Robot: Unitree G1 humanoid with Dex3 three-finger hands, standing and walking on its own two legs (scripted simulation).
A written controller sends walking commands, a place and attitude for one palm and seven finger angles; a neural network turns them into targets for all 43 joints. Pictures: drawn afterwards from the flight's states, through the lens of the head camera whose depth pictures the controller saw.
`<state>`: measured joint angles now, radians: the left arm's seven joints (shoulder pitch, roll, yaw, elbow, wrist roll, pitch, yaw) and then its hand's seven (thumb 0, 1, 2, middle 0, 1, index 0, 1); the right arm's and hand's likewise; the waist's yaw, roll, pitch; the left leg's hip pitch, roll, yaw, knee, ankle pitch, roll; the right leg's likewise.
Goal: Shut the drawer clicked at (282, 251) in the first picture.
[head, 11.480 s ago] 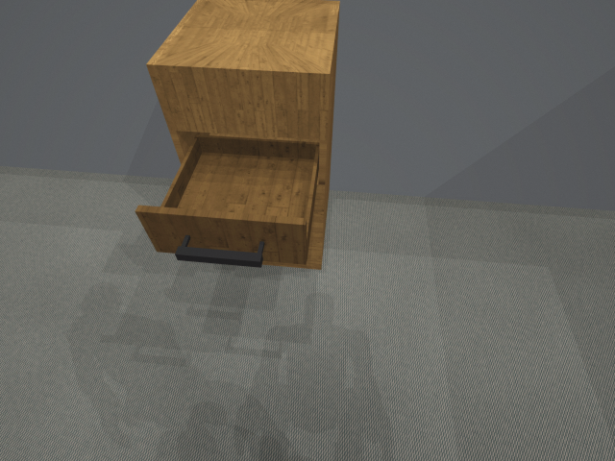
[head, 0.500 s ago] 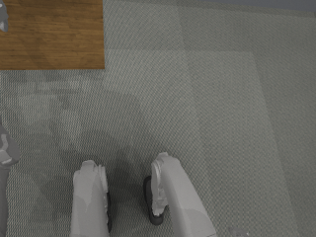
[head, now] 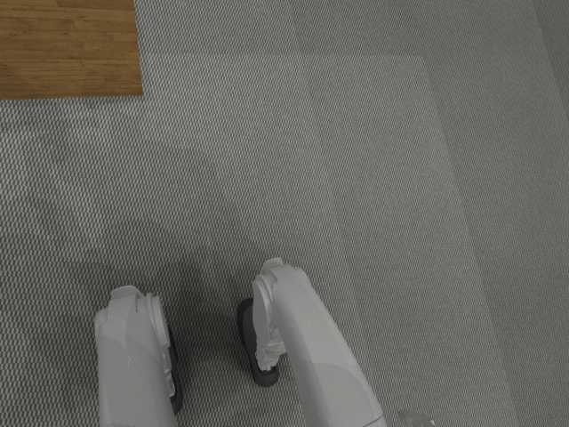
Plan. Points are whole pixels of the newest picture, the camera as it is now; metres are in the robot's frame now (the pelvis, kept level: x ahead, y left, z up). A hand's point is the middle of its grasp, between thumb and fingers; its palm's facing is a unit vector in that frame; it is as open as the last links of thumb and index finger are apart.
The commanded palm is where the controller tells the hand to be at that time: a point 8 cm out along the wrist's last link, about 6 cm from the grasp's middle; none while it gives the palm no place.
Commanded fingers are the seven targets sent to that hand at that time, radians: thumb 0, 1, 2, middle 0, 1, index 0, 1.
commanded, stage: pull the fist back off the drawer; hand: left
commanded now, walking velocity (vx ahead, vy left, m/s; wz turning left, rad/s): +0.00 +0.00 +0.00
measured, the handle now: out of the picture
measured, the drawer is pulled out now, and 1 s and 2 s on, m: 0.00 0.00 0.00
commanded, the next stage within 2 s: draw the hand back to the body in 0.74 s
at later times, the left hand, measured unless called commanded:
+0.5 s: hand out of the picture +0.60 +0.28 +0.05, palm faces +0.10 -0.99 -0.06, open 3.2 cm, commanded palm +0.60 +0.26 +0.06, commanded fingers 0.00 0.90 0.90 -1.40 -1.60 -1.40 -1.60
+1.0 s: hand out of the picture +0.54 +0.27 +0.08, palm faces +0.07 -0.99 -0.09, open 3.3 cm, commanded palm +0.51 +0.29 +0.12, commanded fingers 0.00 0.90 0.90 -1.40 -1.60 -1.40 -1.60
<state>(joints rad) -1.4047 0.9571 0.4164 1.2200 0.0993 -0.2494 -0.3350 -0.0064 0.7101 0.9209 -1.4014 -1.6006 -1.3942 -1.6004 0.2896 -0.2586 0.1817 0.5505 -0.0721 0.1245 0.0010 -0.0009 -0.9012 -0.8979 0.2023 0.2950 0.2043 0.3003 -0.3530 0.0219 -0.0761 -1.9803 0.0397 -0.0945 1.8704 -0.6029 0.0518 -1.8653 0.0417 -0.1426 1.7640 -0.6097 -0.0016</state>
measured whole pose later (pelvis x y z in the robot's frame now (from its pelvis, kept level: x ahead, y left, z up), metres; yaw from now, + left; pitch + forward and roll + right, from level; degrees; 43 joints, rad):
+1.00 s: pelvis +0.03 +0.00 +0.06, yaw +3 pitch +38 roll -8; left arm -0.80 0.62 0.49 0.69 -0.10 -0.25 -0.34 0.02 0.90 0.90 -1.40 -1.60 -1.39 -1.60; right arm 0.21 -0.25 0.07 0.51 -0.01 0.14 0.04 0.00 -0.90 -0.90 0.20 0.29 0.20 0.30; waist -0.20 0.04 -0.12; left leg -1.72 0.05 -0.06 1.69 -0.64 0.03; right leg -1.63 0.06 -0.10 1.60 -0.64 -0.01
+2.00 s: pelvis +0.11 +0.00 +0.28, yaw +9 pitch +0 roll +0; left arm 0.52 0.34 0.26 -0.43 -0.09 -0.03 0.11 0.02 0.90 0.90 -1.40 -1.60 -1.39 -1.60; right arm 0.20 -0.22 0.04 0.54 0.03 -0.05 -0.06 0.01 -0.90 -0.90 0.20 0.29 0.20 0.30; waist 0.05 0.08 -0.04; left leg -0.20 -0.02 0.00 0.52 -0.31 0.02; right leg -0.15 0.00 -0.03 0.49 -0.33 -0.01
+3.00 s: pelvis +0.02 +0.00 +0.27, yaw +9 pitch +1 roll -1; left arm 0.64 0.38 0.37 -0.55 -0.04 -0.23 0.14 0.01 0.89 0.90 -1.41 -1.60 -1.40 -1.60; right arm 0.17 -0.21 0.00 0.52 0.01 -0.04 -0.07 0.01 -0.90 -0.90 0.20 0.29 0.20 0.30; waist 0.01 0.03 0.03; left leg -0.37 -0.03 0.01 0.53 -0.18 0.05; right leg -0.33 -0.01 -0.02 0.51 -0.20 0.02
